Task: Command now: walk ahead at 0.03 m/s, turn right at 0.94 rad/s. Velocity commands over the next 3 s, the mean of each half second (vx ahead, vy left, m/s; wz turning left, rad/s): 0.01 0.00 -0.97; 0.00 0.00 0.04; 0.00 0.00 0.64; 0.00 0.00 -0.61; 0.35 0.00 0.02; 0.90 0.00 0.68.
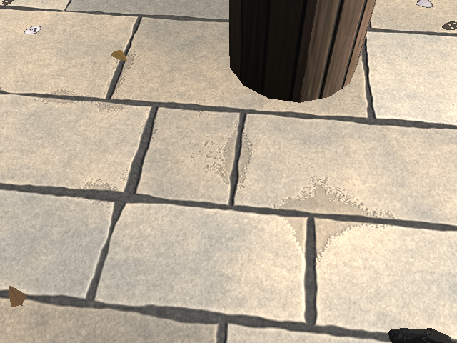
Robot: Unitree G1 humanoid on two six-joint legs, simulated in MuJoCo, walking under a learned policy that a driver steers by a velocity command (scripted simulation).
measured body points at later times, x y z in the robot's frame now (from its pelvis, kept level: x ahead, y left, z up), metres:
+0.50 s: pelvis +0.05 +0.09 +0.01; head +0.09 +0.09 +0.46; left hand +0.30 +0.28 -0.11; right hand +0.04 -0.23 -0.07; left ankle +0.10 +0.17 -0.73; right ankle -0.03 -0.03 -0.64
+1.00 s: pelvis +0.02 +0.07 +0.01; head +0.05 +0.05 +0.46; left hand +0.29 +0.21 -0.09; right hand -0.06 -0.20 -0.12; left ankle +0.06 +0.17 -0.68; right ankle -0.03 -0.01 -0.73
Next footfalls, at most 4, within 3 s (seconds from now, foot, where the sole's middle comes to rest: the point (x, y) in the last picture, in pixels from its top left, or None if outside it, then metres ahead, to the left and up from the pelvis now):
0.24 left None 0.14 0.15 -0.77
0.70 right None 0.00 -0.04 -0.77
1.12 left None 0.09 0.16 -0.77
1.70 right None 0.05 0.00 -0.77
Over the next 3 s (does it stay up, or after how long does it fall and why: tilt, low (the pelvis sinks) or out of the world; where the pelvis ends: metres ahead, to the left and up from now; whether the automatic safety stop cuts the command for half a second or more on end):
stays up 0.47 0.04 -0.03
